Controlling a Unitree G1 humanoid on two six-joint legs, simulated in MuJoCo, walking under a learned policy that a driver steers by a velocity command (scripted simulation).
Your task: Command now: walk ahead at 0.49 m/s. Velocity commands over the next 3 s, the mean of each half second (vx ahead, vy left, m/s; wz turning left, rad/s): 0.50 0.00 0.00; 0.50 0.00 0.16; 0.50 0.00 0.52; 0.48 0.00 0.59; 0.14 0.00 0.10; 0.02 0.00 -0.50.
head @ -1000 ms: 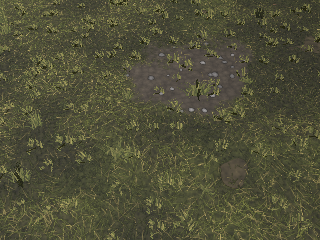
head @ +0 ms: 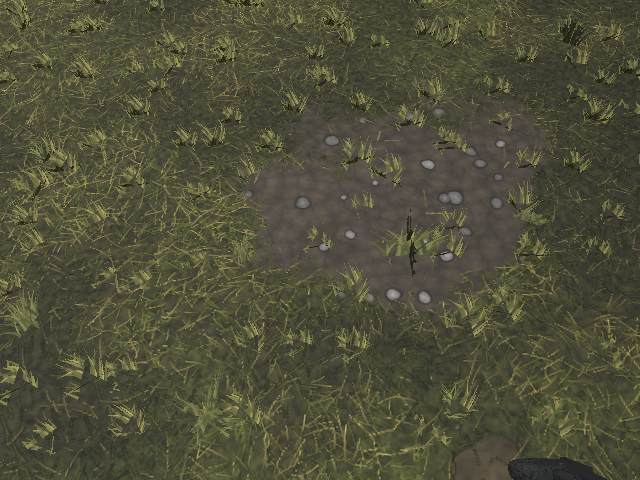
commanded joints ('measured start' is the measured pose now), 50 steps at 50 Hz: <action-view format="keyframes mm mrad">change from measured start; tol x32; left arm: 1 -46 191 38 -35 5 -1 13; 25 -622 100 25 -259 7 40 -44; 31 -24 322 108 -96 53 10 -10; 50 -29 127 44 5 4 -25 9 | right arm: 1 341 -151 -54 70 1 -19 -29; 31 632 -15 -9 195 47 -54 -33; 50 27 -37 -23 19 -5 2 15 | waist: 1 -215 -103 -154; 26 -118 60 35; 31 48 -257 -382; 50 -26 -69 47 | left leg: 1 429 -39 -23 -91 -16 64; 4 861 431 -853 -278 -309 308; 10 340 242 -351 -450 -25 148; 28 666 248 -164 -176 672 59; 32 -76 1 -168 758 -422 -14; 50 -100 98 -38 125 91 -30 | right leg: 1 -129 -270 36 459 1248 9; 3 -647 -53 -35 1121 -2 27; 4 -806 -19 52 1249 -104 9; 25 -832 -152 -79 409 312 47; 29 -359 -65 -107 262 251 -35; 32 114 -506 654 92 78 -235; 37 -326 -335 170 -18 371 -92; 50 -187 -322 -132 -58 629 -20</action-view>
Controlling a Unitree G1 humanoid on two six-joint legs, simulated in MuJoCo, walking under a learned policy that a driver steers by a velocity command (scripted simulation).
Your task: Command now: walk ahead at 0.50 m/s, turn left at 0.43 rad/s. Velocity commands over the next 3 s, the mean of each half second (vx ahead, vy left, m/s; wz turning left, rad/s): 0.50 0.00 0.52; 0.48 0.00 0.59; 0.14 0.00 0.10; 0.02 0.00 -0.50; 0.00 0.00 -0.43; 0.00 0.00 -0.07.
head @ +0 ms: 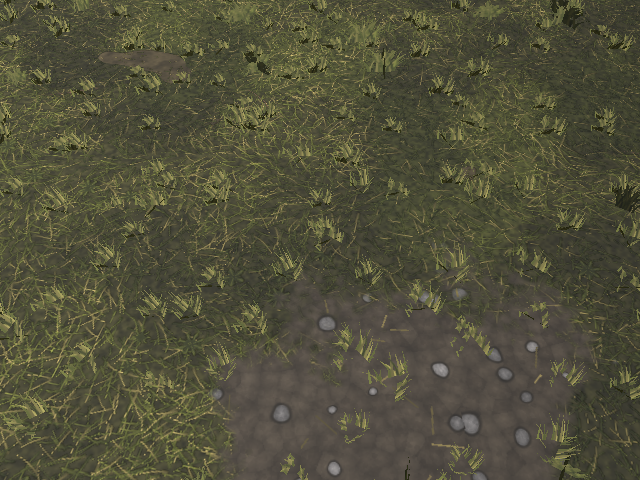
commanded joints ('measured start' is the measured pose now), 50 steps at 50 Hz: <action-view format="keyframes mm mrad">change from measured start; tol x16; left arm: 1 69 126 19 -16 3 -5 16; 30 -584 151 13 -406 10 56 -38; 36 -32 347 68 -320 44 19 16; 40 -251 162 34 -341 19 45 -2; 50 -168 182 40 -263 -4 8 -10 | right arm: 1 -135 -27 5 -97 -2 -13 5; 5 -76 -49 -10 -96 -8 -14 -3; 9 330 -245 -91 -1 -31 -25 -30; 15 131 -134 -57 -29 24 -27 -42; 37 400 -140 -49 -137 41 -49 -41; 50 59 -89 -22 -221 -8 19 20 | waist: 1 13 -90 85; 7 -108 -134 -76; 10 -146 148 -308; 14 -18 -85 -2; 33 -41 56 -23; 37 10 -373 -405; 39 -14 -64 -111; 50 -50 -136 -8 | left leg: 1 -8 -20 69 -96 -7 20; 6 215 -140 151 -167 -231 115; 8 574 -130 52 -284 -238 191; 10 973 300 -808 -480 -246 417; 17 478 56 -279 -562 166 226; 31 706 60 -397 -455 296 145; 34 597 3 -369 -220 495 77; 35 482 -60 -329 -3 362 56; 37 83 -219 -157 469 -560 23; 50 53 -28 -16 133 -103 -38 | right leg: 1 -10 -304 58 -33 535 -52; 7 51 -330 -29 463 1045 -41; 8 -108 -312 -39 708 859 -18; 10 -733 -16 125 1300 -292 52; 13 -745 -173 219 1085 -56 48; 30 -749 -104 201 448 208 99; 35 -40 -130 271 264 101 2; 37 247 -538 989 104 -95 -149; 41 -188 -363 496 22 6 -82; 50 -201 -297 74 41 682 -71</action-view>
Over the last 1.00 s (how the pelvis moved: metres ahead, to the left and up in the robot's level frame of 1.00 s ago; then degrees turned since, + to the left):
0.53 -0.05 0.02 7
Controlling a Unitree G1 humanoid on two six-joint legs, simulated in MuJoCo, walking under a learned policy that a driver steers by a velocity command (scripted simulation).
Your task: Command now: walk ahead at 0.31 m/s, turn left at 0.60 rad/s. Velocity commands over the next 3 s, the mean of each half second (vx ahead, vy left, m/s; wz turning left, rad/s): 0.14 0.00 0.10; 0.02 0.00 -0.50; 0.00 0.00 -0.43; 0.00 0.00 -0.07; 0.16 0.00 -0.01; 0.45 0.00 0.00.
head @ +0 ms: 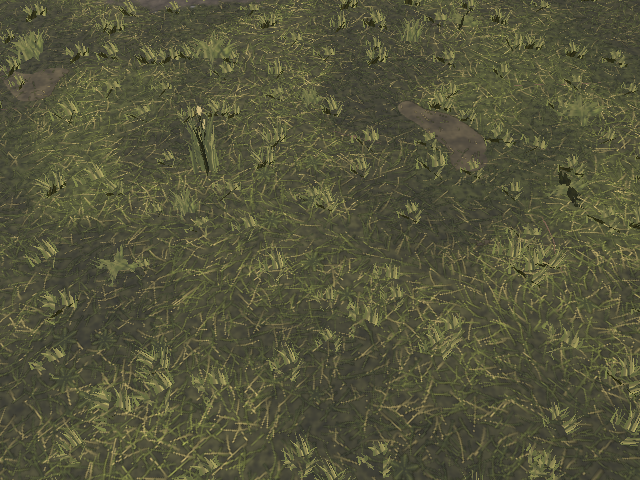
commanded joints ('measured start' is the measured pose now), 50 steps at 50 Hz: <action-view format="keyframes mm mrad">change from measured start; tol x32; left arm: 1 -59 112 19 -64 -5 -11 3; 50 -19 204 73 -159 0 125 7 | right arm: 1 -18 17 18 -72 6 -10 14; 50 -40 -43 0 -75 25 30 -79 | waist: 1 -35 -160 -20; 11 -75 171 -508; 31 16 52 -119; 34 16 -390 38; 50 27 -178 -89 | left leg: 1 99 -1 59 -189 137 -6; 8 378 -87 76 -528 88 67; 11 880 444 -424 -516 1075 329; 16 405 214 -72 -720 582 162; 29 386 276 -6 -751 -38 182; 34 -26 -59 196 -263 -408 -75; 50 117 -66 -21 -201 -226 -79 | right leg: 1 -54 -217 7 -58 635 -100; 8 40 -239 -5 281 699 -56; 11 -292 -23 114 857 -500 25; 31 -97 -18 66 322 -182 -31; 34 -89 -400 736 -121 -28 -195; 50 33 -186 566 81 383 -216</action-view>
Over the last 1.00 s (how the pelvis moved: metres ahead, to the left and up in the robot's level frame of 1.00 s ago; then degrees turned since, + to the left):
0.53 0.10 0.00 35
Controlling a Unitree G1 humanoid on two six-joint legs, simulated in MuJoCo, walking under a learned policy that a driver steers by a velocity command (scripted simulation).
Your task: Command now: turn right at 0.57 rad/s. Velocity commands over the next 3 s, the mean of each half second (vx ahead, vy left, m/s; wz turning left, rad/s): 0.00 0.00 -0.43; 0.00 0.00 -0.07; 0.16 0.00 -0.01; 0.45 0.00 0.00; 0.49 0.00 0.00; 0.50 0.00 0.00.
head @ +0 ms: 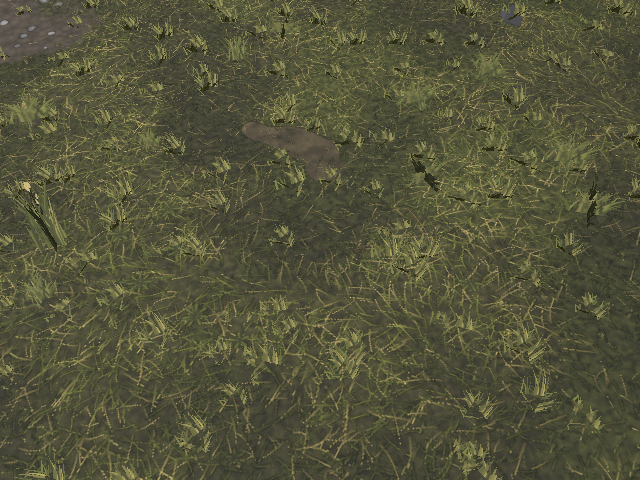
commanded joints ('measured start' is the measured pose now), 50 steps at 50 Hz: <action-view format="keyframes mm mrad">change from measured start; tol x16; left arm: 1 46 172 47 -50 6 0 -2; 50 -45 57 -61 209 -4 -53 24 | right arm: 1 -48 -72 -7 -97 7 -21 -6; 9 10 -259 -33 -136 -11 -45 -31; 50 94 -59 25 212 2 -46 3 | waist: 1 29 -141 -81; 7 -64 -106 -96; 9 4 247 -75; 25 -13 161 -72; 28 -68 -171 -89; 50 -36 -11 -5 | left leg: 1 -56 -18 -3 -78 -32 10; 7 316 -3 -32 -530 162 54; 9 363 420 -471 -654 289 226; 16 340 222 -101 -545 612 244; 26 243 207 -78 -422 576 184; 29 217 57 37 -361 -15 59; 34 311 84 5 -491 282 53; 50 341 111 -18 -532 306 61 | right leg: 1 154 -266 300 -51 403 -175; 6 38 -197 360 1 377 -89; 9 -307 109 3 392 -395 60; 14 -256 11 -12 711 -219 104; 23 -50 -20 -117 226 -266 99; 27 263 -155 23 -188 93 39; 29 75 -373 207 -147 302 -102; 35 68 -190 71 -146 89 10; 50 62 -168 39 -149 117 5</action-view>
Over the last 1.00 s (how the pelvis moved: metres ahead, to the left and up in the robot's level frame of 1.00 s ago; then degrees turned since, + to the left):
0.09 0.01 0.00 -18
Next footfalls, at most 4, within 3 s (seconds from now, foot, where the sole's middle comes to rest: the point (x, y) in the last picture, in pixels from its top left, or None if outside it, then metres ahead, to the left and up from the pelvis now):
0.16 left None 0.05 0.12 -0.78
0.54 right None -0.02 -0.08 -0.78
1.90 right None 0.41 -0.10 -0.78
2.44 left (357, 353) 0.75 -0.01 -0.78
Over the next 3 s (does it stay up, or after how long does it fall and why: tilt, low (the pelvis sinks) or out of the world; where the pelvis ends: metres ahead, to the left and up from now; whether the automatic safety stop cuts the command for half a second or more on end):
stays up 0.87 -0.13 -0.02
